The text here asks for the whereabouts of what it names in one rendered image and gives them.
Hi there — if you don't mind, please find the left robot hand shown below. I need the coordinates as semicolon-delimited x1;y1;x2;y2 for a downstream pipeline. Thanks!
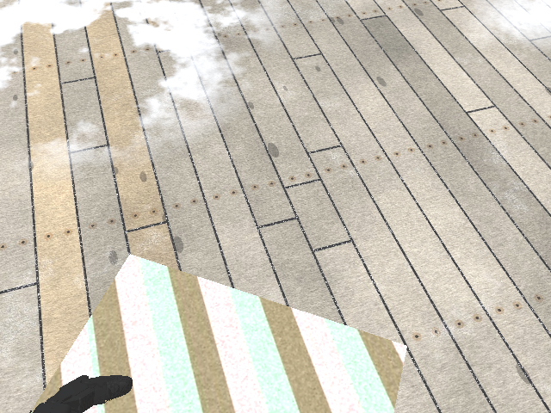
29;375;133;413

